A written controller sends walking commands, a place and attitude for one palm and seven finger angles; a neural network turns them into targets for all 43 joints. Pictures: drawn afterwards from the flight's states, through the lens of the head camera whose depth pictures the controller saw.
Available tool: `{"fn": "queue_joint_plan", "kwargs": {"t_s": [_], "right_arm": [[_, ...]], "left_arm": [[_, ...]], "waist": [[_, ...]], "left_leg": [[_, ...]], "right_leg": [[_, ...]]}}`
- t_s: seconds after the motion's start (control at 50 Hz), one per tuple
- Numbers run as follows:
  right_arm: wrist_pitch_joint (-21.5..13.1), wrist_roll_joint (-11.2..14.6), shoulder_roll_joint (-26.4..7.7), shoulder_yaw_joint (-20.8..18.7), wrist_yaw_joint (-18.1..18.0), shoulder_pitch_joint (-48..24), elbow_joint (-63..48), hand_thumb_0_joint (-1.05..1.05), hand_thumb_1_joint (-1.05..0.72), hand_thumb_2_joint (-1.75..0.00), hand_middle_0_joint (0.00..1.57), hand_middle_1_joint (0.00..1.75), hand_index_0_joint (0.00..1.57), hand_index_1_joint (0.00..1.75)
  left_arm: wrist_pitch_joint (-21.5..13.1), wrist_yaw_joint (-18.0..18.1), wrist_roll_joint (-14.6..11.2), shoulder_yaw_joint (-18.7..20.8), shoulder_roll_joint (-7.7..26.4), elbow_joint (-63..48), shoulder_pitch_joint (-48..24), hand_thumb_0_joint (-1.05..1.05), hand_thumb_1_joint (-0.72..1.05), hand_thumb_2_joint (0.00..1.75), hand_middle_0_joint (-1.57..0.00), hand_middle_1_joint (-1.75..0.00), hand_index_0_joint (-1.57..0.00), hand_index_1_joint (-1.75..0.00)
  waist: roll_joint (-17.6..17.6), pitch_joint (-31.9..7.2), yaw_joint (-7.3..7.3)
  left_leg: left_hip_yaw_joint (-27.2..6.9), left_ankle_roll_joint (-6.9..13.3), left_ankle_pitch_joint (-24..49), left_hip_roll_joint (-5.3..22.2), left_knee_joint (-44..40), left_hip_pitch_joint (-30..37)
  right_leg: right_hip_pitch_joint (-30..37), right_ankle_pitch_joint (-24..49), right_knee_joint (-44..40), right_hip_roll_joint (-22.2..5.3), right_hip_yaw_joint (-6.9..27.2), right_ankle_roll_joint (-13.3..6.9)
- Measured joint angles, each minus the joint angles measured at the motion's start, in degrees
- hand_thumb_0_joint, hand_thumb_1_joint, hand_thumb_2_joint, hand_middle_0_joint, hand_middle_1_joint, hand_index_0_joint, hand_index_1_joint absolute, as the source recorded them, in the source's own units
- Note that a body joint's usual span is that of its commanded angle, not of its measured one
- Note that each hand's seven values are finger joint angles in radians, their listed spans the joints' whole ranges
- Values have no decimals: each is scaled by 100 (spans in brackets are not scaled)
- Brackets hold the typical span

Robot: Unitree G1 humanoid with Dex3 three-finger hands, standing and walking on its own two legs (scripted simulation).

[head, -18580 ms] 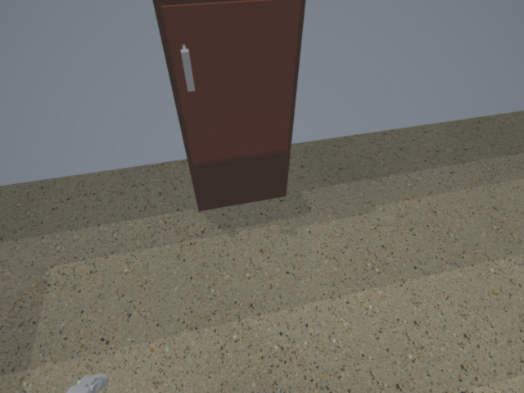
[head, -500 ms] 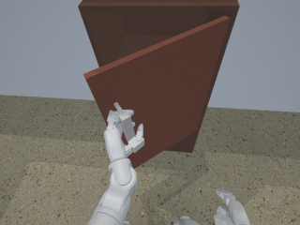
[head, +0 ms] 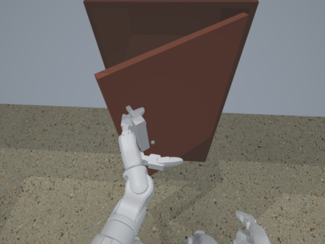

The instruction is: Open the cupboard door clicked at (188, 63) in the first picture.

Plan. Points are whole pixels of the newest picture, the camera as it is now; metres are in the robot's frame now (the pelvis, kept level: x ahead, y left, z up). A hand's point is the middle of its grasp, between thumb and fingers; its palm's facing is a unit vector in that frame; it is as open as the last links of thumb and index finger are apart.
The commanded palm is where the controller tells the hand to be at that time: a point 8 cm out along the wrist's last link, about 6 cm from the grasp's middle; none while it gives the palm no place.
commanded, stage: open thumb and fingers to let go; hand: left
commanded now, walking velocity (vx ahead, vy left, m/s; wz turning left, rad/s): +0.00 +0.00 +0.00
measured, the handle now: (137, 128) +0.39 +0.08 +0.05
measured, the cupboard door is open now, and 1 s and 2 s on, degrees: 38 42 42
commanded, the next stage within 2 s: slide the hand sideways off the handle in 0.08 s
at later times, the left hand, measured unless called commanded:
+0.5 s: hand (152, 158) +0.31 +0.04 +0.05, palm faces -0.20 -0.98 +0.03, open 16.0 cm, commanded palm +0.29 +0.09 +0.05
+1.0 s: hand (130, 177) +0.26 +0.08 +0.05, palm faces -0.09 -1.00 -0.01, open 16.1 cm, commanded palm +0.24 +0.14 +0.05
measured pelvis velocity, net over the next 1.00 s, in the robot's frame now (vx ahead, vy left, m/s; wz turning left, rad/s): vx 0.01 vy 0.02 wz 0.00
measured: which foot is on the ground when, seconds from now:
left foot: down 0.00-1.00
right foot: down 0.00-1.00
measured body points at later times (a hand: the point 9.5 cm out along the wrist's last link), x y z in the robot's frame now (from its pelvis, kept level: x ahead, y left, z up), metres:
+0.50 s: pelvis +0.00 +0.03 +0.00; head +0.06 +0.02 +0.45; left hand +0.31 +0.09 +0.05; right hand +0.15 -0.19 -0.11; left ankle -0.01 +0.14 -0.68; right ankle +0.04 -0.09 -0.68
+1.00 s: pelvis +0.01 +0.02 +0.00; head +0.07 +0.01 +0.44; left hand +0.26 +0.14 +0.06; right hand +0.20 -0.20 -0.09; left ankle -0.01 +0.14 -0.68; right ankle +0.04 -0.09 -0.68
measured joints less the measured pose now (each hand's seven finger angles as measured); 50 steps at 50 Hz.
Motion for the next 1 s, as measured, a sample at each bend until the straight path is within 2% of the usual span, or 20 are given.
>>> {"fn": "queue_joint_plan", "kwargs": {"t_s": [0.2,0.22,0.28,0.32,0.38,0.42,0.44,0.48,0.54,0.6,0.68,0.76,0.9,1.0], "right_arm": [[-10,3,62,83,87,-134,-13,1,-91,-90,20,30,20,30],[-11,5,66,98,93,-142,-21,1,-91,-90,20,30,20,30],[-9,80,55,109,74,-10,-180,1,-91,-90,20,30,20,30],[-39,167,8,112,42,87,-266,1,-91,-90,20,30,20,30],[-91,347,-105,132,-14,189,-363,1,-91,-90,20,30,20,30],[-113,437,-160,157,-44,219,-400,1,-91,-90,20,30,20,30],[-122,463,-172,173,-51,229,-417,1,-91,-90,20,30,20,30],[-140,464,-168,183,-39,271,-471,1,-91,-90,20,30,20,30],[-141,400,-126,181,39,339,-564,1,-91,-90,20,30,20,30],[-119,349,-85,170,133,371,-655,1,-91,-90,20,30,20,30],[-53,330,-60,156,174,371,-737,1,-91,-90,20,30,20,30],[15,350,-69,177,125,319,-777,1,-91,-90,20,30,20,30],[-29,411,-63,213,-10,244,-897,1,-91,-90,20,30,20,30],[-128,411,-99,207,-45,201,-1006,1,-91,-90,20,30,20,30]], "left_arm": [[73,44,-3,-313,-21,84,-121,-1,-49,30,-41,-64,-37,-69],[75,-59,43,-314,5,49,-102,-1,-49,30,-41,-62,-37,-68],[-137,-1171,94,-352,365,-120,70,-1,-49,30,-37,-54,-29,-60],[-267,-1985,-4,-458,709,-232,149,-1,-49,30,-33,-49,-23,-53],[-263,-2857,-454,-597,947,-358,204,-1,-50,30,-26,-41,-18,-44],[-113,-3081,-744,-604,855,-379,235,-1,-50,30,-23,-38,-16,-40],[-52,-3096,-830,-589,769,-374,253,-1,-50,30,-22,-37,-16,-39],[23,-2980,-828,-544,612,-452,347,-1,-50,30,-19,-34,-18,-37],[74,-2758,-654,-507,486,-610,522,-1,-50,30,-18,-34,-21,-36],[-30,-2588,-452,-518,470,-846,794,-1,-50,30,-19,-35,-21,-35],[-177,-2548,-294,-540,578,-1282,1225,-1,-50,30,-19,-34,-19,-33],[-141,-2681,-277,-536,767,-1604,1534,-1,-50,30,-20,-33,-18,-31],[23,-3083,-593,-328,955,-2248,2193,-1,-50,30,-19,-32,-19,-32],[-38,-3276,-644,-168,1052,-2629,2648,-1,-50,30,-18,-31,-19,-32]], "waist": [[21,13,114],[7,25,119],[-37,29,154],[-17,60,166],[73,159,156],[100,218,127],[89,238,107],[37,242,79],[-65,182,50],[-110,125,16],[-102,122,42],[-63,150,107],[-51,135,183],[-68,92,208]], "left_leg": [[19,115,-86,-64,159,-55],[24,128,-88,-78,171,-63],[21,166,-95,-129,222,-110],[6,186,-117,-149,271,-100],[0,224,-143,-161,293,-1],[35,250,-132,-167,240,92],[62,262,-118,-173,200,132],[119,281,-87,-186,126,175],[196,293,-79,-186,91,162],[241,291,-132,-159,149,116],[253,279,-216,-126,244,106],[227,263,-255,-117,273,135],[162,208,-253,-95,175,255],[70,159,-297,-88,238,210]], "right_leg": [[2,-23,51,-63,29,116],[-7,-25,66,-77,34,125],[-49,-48,133,-129,37,150],[-19,-68,162,-151,25,170],[115,-62,122,-160,20,212],[203,-29,53,-162,53,247],[231,-10,21,-165,80,261],[239,20,-19,-173,138,281],[174,27,-6,-166,216,292],[100,-8,61,-137,261,288],[76,-78,155,-105,274,274],[108,-129,192,-98,248,260],[234,-168,126,-78,182,216],[218,-248,195,-80,93,175]]}}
